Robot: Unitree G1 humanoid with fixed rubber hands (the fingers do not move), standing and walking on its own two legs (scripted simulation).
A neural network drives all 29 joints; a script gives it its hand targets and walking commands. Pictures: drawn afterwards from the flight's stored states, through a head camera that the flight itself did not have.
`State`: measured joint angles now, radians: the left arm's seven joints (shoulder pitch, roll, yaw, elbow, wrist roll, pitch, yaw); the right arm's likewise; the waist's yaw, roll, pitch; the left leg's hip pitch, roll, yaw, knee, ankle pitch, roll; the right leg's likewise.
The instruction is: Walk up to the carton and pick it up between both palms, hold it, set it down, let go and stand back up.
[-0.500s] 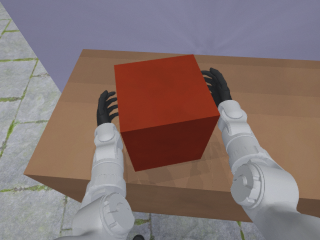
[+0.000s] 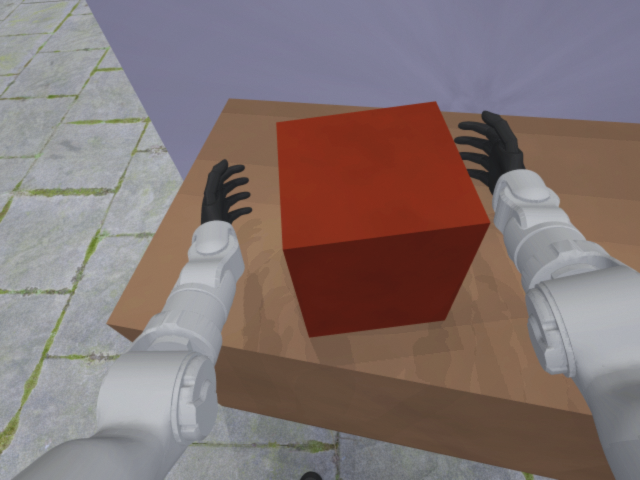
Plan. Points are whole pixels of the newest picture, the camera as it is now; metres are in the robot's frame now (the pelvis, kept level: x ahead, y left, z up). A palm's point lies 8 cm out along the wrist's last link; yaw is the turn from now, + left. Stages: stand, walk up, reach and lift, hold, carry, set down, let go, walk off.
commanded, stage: set down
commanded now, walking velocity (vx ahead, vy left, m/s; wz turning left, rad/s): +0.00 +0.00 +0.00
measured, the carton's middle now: (367, 229) +0.44 +0.09 +0.01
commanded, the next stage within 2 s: none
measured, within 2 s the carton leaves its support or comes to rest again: neither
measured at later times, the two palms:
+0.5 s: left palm (198, 162) +0.37 +0.27 +0.17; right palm (573, 116) +0.50 -0.10 +0.19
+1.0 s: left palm (183, 153) +0.36 +0.27 +0.19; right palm (575, 113) +0.50 -0.10 +0.20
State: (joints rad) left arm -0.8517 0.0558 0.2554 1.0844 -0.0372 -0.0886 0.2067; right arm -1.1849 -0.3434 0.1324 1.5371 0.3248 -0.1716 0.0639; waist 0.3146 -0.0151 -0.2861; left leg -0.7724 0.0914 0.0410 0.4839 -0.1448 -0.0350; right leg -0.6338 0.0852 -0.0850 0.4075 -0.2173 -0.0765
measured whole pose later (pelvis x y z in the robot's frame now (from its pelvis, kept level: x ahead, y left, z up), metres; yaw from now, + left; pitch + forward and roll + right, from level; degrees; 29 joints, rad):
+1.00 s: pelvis -0.02 +0.01 +0.01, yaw +2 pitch +14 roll -1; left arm -0.92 0.03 0.26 0.52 -0.04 0.58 0.26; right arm -1.25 -0.54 0.11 1.29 0.37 0.23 0.17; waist 0.27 0.04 -0.16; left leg -0.52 0.05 0.02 0.34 -0.07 -0.01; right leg -0.38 0.06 -0.06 0.29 -0.16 -0.05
